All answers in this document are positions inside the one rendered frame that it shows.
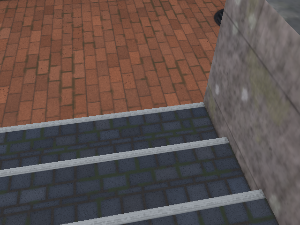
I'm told stairs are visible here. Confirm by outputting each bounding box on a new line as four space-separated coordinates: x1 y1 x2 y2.
0 102 279 225

